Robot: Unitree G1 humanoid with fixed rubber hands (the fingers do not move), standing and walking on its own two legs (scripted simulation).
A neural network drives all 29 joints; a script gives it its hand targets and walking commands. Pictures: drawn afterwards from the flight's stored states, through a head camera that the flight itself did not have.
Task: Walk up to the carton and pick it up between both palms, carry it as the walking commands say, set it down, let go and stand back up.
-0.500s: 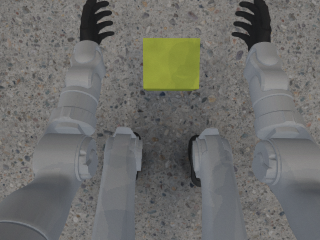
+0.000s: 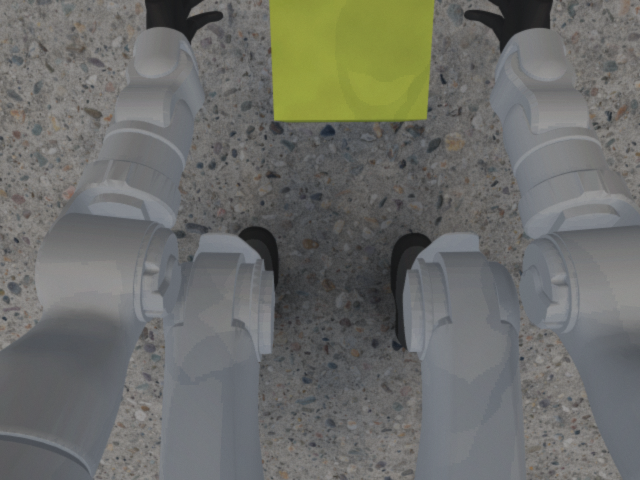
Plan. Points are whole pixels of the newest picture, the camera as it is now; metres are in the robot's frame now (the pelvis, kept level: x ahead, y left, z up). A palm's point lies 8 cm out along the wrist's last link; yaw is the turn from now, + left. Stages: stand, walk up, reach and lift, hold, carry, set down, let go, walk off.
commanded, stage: reach and lift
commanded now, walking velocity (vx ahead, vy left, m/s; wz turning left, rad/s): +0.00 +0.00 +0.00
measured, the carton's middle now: (347, 58) +0.50 -0.01 -0.31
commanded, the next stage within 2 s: none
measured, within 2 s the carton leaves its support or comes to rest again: leaves its support in 1.32 s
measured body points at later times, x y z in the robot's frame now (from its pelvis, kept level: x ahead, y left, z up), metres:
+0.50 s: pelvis +0.00 +0.00 -0.02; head +0.38 +0.00 +0.22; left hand +0.53 +0.17 -0.23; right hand +0.53 -0.18 -0.23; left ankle +0.12 +0.14 -0.35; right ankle +0.11 -0.13 -0.35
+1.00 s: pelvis +0.00 +0.00 -0.02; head +0.38 +0.00 +0.22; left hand +0.54 +0.13 -0.22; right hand +0.54 -0.15 -0.22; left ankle +0.12 +0.14 -0.35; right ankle +0.11 -0.13 -0.35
